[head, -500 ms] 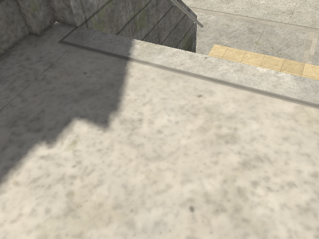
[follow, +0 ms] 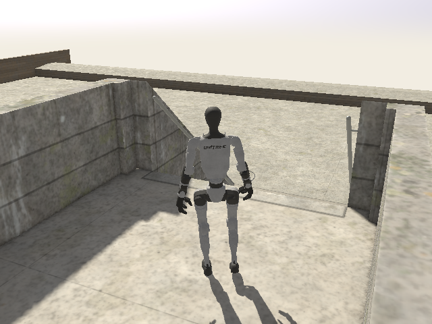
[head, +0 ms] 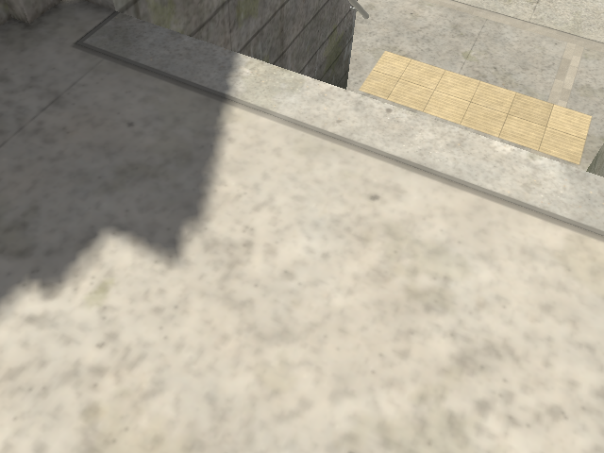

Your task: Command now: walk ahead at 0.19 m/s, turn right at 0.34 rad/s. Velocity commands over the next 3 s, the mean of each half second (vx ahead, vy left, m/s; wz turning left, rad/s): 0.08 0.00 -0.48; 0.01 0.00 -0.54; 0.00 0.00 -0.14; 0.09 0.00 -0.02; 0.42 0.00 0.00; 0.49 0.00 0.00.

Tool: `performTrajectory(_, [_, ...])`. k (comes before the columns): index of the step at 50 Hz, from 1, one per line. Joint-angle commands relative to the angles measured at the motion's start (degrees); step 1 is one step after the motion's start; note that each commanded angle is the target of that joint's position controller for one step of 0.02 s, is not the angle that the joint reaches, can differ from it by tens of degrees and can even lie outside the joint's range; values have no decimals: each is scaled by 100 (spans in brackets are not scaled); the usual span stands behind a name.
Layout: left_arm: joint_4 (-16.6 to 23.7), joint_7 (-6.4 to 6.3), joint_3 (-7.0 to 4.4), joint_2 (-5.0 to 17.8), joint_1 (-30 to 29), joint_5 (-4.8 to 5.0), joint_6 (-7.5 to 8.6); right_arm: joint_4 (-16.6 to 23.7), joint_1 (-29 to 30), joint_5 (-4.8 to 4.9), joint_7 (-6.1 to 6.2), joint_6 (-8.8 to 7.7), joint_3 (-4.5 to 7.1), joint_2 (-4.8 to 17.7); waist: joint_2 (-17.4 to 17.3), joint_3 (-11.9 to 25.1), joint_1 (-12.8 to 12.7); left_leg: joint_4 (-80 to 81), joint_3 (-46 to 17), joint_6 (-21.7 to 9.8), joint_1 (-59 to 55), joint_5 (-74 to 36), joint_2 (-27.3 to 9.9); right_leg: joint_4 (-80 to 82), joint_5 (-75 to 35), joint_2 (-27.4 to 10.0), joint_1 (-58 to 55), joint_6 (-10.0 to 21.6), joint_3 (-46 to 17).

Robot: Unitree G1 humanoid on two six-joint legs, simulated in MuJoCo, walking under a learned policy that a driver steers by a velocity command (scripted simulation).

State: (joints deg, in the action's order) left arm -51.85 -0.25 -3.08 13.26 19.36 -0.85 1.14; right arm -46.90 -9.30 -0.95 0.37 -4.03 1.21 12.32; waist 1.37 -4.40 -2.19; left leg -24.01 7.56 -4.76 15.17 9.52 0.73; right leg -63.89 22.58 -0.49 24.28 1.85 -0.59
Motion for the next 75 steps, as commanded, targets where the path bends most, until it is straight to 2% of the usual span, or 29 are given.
performTrajectory(1, [112, 67, -134, 272, 756, -47, -162, 170, -307, 38, 83, -106, 148, 643, -680, 711, -114, 805, -614, -583, -510, -4257, -1615, -154, -437, -97, 95, -113, -12])
performTrajectory(9, [723, 207, -43, 175, -524, -105, -306, 16, -561, 9, 176, 70, 202, 768, -746, 530, 154, 641, 164, -638, -558, -3185, -1624, 1716, -1353, -214, 140, -67, 418])
performTrajectory(14, [1054, 223, -90, 357, -835, -102, -333, -6, -703, -23, 147, 279, 336, 1029, -751, 484, 318, 4, 29, -576, -900, -2637, -1994, 2410, -352, -95, -56, 172, 570])
performTrajectory(16, [1100, 193, -104, 358, -644, -94, -239, -37, -745, -18, 167, 373, 380, 1085, -499, 582, 171, -739, 177, -283, -815, -2232, -1902, 3326, -745, 4, -635, 321, 569])
performTrajectory(17, [1032, 127, -195, 672, -291, -138, -150, -49, -978, -43, 155, 402, 380, 1022, 212, 893, 47, -1793, 418, 63, -464, -1568, -1530, 3943, -1743, -260, -1369, 504, -87])
performTrajectory(18, [1136, 50, -406, 1552, -133, -135, -115, 331, -979, 13, 106, 412, 277, 617, 1638, 1114, 104, -3428, 744, 531, 1171, 1369, -502, 4123, -4360, -1887, -2372, 1326, -2355])
performTrajectory(19, [994, 40, -477, 1586, 386, 84, -175, 460, -477, -45, 135, 527, 270, 705, 1147, 1481, -320, -4356, -296, 635, 1695, 3131, 10, 4312, -4904, -2301, -2473, 2094, -2919])
performTrajectory(21, [1030, -28, -358, 1188, -121, 71, -280, 474, -267, 22, 117, 562, 264, 662, 367, 740, -41, -4570, -802, 662, 1957, 2308, -260, 4484, -3777, -1722, -1873, 1833, -2053])
performTrajectory(22, [1107, -64, -292, 995, -535, 62, -328, 462, -225, 18, 130, 538, 280, 694, 298, 480, 144, -4190, -876, 652, 1908, 1865, -354, 4587, -3275, -1349, -1580, 1514, -1737])
performTrajectory(24, [1234, -53, -231, 818, -883, 56, -336, 384, -459, -110, 114, 577, 315, 785, 354, 633, 306, -3975, -811, 673, 1565, 1476, -243, 4563, -3369, -978, -1433, 1292, -1423])
performTrajectory(34, [1260, 83, -389, 1223, -609, -56, -346, 731, -80, 8, 136, 628, 248, 683, 569, 738, 41, -2251, -962, 679, 1000, 1431, 28, 4689, -1261, -805, -1121, 1222, -2244])
performTrajectory(39, [1338, 136, -407, 1207, -978, -1, -398, 694, -703, 83, 208, 486, 228, 681, 623, 787, 365, -439, -896, 397, -316, 1040, 301, 4387, -1490, -550, -663, 780, -2647])
performTrajectory(40, [1366, 109, -377, 1098, -1035, 60, -391, 651, -924, 50, 255, 440, 258, 796, 428, 750, 480, 402, -1081, 304, -858, 783, 65, 4171, -953, -283, -268, 465, -2514])
performTrajectory(41, [1428, 83, -285, 711, -818, 91, -367, 724, -934, -48, 310, 415, 350, 1308, -652, 754, 327, 1171, -2350, 22, -1234, 1497, -1267, 3142, 226, 293, 323, 93, -1821])
performTrajectory(42, [1473, 33, -307, 720, -773, 47, -335, 938, -320, -82, 280, 446, 447, 1795, -1604, 410, 212, 1555, -3695, -577, -695, 1309, -2374, 1918, 892, 1239, 1105, -100, -473])
performTrajectory(43, [1428, 38, -396, 1130, -885, -153, -335, 951, -308, -136, 244, 452, 407, 1514, -1037, 321, 224, 1336, -3389, -869, -166, 610, -2402, 865, 816, 677, 796, -146, -628])
performTrajectory(44, [1294, 86, -434, 1135, -733, -123, -351, 984, -36, -88, 216, 428, 282, 1091, -699, 305, 22, 1158, -2789, -771, 17, 41, -1953, 412, 480, 682, 525, -140, -714])
performTrajectory(45, [1171, 130, -422, 1061, -493, -96, -391, 1021, 199, -61, 187, 418, 235, 933, -668, 289, -133, 1019, -2184, -599, 0, -451, -1554, 60, 183, 696, 438, -186, -668])
performTrajectory(47, [1081, 208, -381, 964, -313, -62, -446, 1051, 185, -40, 195, 387, 221, 887, -967, 451, -80, 781, -1632, -555, -460, -1350, -1237, -232, 30, 717, 563, -311, -549])
performTrajectory(51, [1213, 183, -241, 740, -816, -10, -489, 813, -500, -18, 179, 359, 265, 972, -956, 550, 332, 468, -1541, -721, -1337, -2199, -1371, 727, 206, 631, 661, -486, -504])
performTrajectory(57, [1145, 83, -48, 586, -837, 92, -469, 580, -553, -27, 40, 452, 328, 1203, -1292, 639, 352, -1, -1404, -664, -1022, -2769, -1306, 3306, 70, 484, -933, -252, 183])
performTrajectory(59, [1015, 18, -2, 647, -626, -11, -350, 491, -595, 30, 26, 465, 301, 1109, -909, 671, 174, -280, -1301, -195, -422, -2260, -1171, 4895, -1598, 208, -2040, -84, -137])
performTrajectory(60, [1041, -16, -24, 991, -539, -118, -260, 582, -738, 15, -7, 441, 230, 837, -76, 967, 284, -734, -1046, 136, 140, -1057, -894, 5048, -2030, -766, -2745, 78, -1239])
performTrajectory(61, [1043, -39, -38, 1205, -933, -37, -229, 648, -708, 71, -1, 452, 96, 444, 945, 672, 488, -330, -644, 375, 151, 918, -306, 4697, -3472, -1488, -1978, 619, -1807])
performTrajectory(63, [1033, -36, 112, 712, -1196, -14, -156, 460, -506, 19, 38, 538, 143, 707, 696, 475, 375, -173, -727, 410, -297, 945, -295, 4575, -2972, -1193, -1658, 696, -1476])
performTrajectory(66, [851, -119, 136, 757, -1099, 25, -116, 282, -538, -23, -9, 454, 164, 854, 754, 501, 347, 312, -860, 464, -800, -350, -470, 4543, -2349, -622, -1538, 254, -1083])
performTrajectory(67, [794, -116, 129, 770, -996, 39, -110, 164, -597, 1, -15, 430, 176, 910, 446, 446, 289, 266, -864, 458, -745, -434, -487, 4582, -2168, -521, -1579, 210, -1007])
performTrajectory(70, [577, -124, 151, 740, -906, 42, -94, -65, -603, 9, 7, 422, 138, 757, 48, 300, 291, 414, -915, 470, -726, -450, -522, 4525, -2076, -483, -1595, 226, -957])
performTrajectory(75, [255, -130, 178, 700, -891, 38, -58, -436, -629, 16, 41, 428, 124, 714, -84, 265, 312, 491, -949, 454, -888, -483, -578, 4610, -1955, -442, -1474, 238, -928])
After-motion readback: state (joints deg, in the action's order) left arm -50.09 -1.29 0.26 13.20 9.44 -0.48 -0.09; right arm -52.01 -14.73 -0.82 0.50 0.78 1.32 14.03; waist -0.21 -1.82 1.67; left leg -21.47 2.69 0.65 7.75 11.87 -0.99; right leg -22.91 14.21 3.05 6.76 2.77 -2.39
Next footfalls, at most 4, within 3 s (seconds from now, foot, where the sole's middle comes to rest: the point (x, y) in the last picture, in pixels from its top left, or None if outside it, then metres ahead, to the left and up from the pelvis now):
0.34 right None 0.13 -0.12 -0.78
0.82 left None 0.17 0.08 -0.78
1.20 right None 0.03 -0.09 -0.78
2.52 right None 0.41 -0.28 -0.78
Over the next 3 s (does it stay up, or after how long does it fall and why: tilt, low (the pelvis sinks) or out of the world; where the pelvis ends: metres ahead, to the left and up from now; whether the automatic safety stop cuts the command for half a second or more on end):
stays up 0.54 -0.28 -0.01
